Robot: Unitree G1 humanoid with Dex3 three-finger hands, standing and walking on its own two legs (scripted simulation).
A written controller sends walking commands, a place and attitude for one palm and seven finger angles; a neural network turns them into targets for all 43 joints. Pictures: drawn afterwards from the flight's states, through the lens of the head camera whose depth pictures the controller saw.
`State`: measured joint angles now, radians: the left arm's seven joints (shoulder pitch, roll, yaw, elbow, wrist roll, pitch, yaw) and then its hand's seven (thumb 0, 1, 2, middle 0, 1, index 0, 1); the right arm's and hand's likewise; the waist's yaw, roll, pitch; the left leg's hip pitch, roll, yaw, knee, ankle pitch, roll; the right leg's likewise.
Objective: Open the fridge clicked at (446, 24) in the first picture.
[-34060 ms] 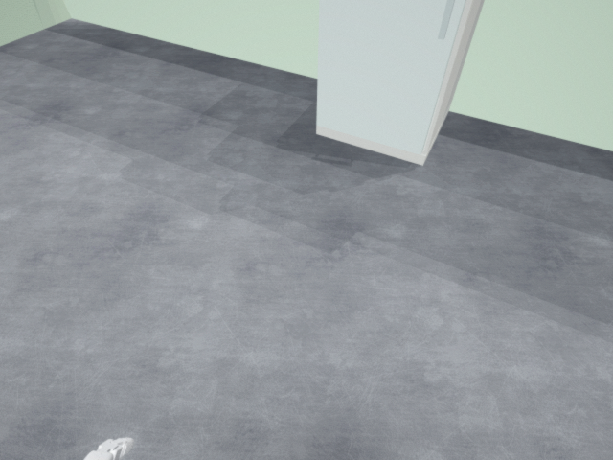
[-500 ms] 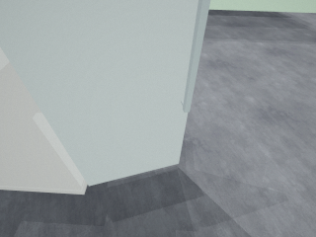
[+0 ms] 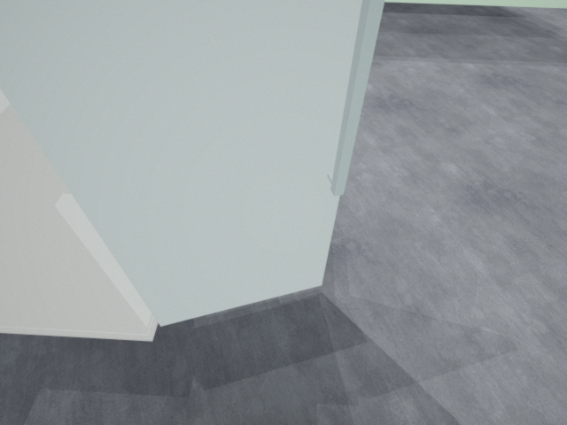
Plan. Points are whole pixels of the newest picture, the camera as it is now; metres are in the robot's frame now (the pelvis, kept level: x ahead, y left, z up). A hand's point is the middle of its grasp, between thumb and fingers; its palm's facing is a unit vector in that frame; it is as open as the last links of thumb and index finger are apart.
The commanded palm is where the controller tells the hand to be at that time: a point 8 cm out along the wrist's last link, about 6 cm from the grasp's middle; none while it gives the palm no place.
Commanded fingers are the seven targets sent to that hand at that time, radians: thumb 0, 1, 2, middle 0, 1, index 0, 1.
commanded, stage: look to check the result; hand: right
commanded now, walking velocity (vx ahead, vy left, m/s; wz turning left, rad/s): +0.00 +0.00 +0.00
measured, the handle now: (348, 100) +0.65 -0.08 +0.12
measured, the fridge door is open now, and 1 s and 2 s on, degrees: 71 71 71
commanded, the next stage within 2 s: stand and wait in 0.26 s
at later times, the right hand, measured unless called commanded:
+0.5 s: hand out of the picture +0.06 -0.22 -0.16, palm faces -0.01 +0.96 -0.28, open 7.4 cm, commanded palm none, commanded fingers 0.00 -0.90 -0.90 0.20 0.30 0.20 0.30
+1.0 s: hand out of the picture +0.09 -0.23 -0.16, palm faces -0.02 +0.95 -0.32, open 7.4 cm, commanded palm none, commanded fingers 0.00 -0.90 -0.90 0.20 0.30 0.20 0.30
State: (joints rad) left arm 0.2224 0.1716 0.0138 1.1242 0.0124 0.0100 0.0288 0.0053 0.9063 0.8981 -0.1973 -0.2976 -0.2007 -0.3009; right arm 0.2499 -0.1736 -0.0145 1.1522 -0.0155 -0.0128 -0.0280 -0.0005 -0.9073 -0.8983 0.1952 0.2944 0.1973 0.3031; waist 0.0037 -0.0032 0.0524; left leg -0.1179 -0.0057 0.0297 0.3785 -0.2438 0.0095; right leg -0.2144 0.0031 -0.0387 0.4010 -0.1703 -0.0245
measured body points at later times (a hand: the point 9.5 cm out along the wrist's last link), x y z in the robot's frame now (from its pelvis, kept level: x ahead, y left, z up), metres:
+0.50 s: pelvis +0.00 +0.01 +0.00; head +0.02 +0.01 +0.45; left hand +0.06 +0.28 -0.14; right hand +0.06 -0.27 -0.14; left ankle -0.02 +0.11 -0.74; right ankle +0.03 -0.10 -0.74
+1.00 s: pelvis +0.01 +0.01 +0.01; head +0.03 +0.01 +0.45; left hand +0.09 +0.30 -0.13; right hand +0.09 -0.28 -0.13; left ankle -0.02 +0.11 -0.74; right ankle +0.03 -0.10 -0.74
